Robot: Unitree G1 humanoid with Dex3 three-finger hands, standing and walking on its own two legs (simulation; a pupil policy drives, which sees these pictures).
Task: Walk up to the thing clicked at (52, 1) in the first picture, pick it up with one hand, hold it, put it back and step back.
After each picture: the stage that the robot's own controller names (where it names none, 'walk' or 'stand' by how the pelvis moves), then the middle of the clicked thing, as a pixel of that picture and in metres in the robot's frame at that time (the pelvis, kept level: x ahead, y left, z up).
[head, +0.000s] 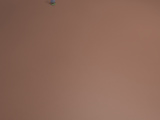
stand; (52, 0) +2.27 +0.48 -0.72
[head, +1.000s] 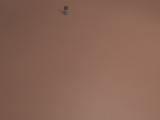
walk; (66, 10) +2.16 +0.22 -0.70
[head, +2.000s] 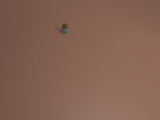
walk; (64, 29) +1.50 +0.16 -0.72
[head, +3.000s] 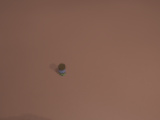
walk; (62, 69) +0.94 +0.17 -0.72
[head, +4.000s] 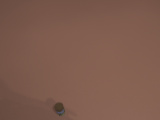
walk; (59, 109) +0.52 +0.22 -0.69
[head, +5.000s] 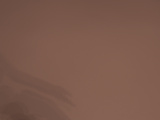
stand; out of the picture +0.37 +0.16 -0.70
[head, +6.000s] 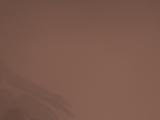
stand; out of the picture +0.36 +0.17 -0.72
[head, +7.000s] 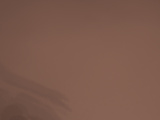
stand; out of the picture +0.36 +0.18 -0.72
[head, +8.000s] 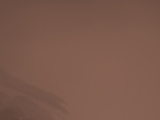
stand; out of the picture +0.33 +0.19 -0.72
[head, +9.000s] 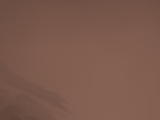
stand; out of the picture +0.33 +0.18 -0.73
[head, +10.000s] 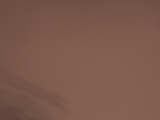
stand; out of the picture +0.33 +0.18 -0.73
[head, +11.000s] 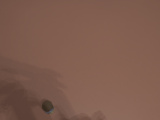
go down; (48, 107) +0.37 +0.19 -0.61
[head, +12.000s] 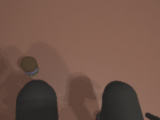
go down; (30, 67) +0.41 +0.23 -0.31
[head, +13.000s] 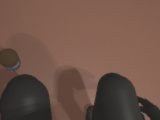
close in; (10, 60) +0.41 +0.25 -0.26
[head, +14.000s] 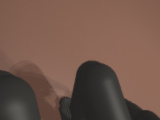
close; out of the picture +0.39 +0.27 -0.22
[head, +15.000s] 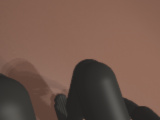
close; out of the picture +0.39 +0.28 -0.22
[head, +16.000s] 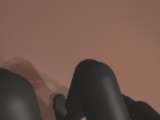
lift; out of the picture +0.37 +0.26 -0.22
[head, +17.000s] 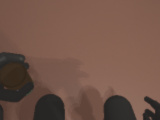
lift; (18, 81) +0.32 +0.21 -0.01
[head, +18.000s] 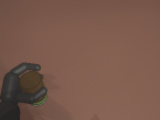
hold; (34, 89) +0.32 +0.17 +0.00
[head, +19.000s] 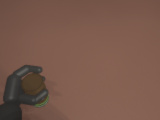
hold; (36, 91) +0.32 +0.17 +0.00
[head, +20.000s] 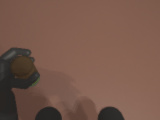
crouch; (26, 72) +0.38 +0.19 -0.06
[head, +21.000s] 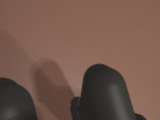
lower; out of the picture +0.40 +0.28 -0.18
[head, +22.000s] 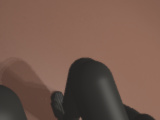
lower; out of the picture +0.41 +0.30 -0.22
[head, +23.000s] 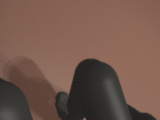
lower; out of the picture +0.40 +0.29 -0.22
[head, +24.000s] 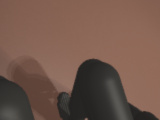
lower; out of the picture +0.39 +0.29 -0.22
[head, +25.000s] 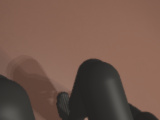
lower; out of the picture +0.39 +0.29 -0.22
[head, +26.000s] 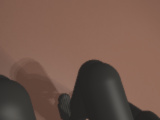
withdraw; out of the picture +0.38 +0.27 -0.23
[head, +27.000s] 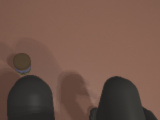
stand; (22, 64) +0.40 +0.23 -0.28
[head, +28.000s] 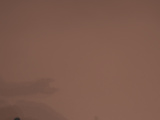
stand; out of the picture +0.33 +0.17 -0.65
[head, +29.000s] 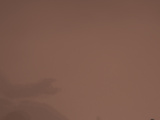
stand; out of the picture +0.36 +0.19 -0.67
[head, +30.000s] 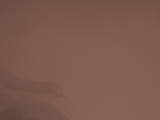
stand; out of the picture +0.36 +0.18 -0.68
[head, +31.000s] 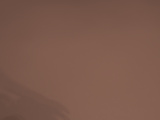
walk; out of the picture +0.37 +0.17 -0.72
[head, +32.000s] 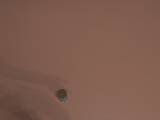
walk; (62, 95) +0.52 +0.17 -0.70
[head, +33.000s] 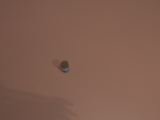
walk; (65, 67) +0.82 +0.18 -0.70
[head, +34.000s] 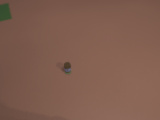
stand; (67, 68) +0.98 +0.20 -0.71
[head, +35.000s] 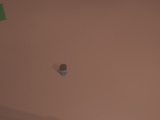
stand; (63, 70) +0.97 +0.20 -0.73
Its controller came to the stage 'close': yes
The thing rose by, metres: 0.71
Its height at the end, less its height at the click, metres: +0.00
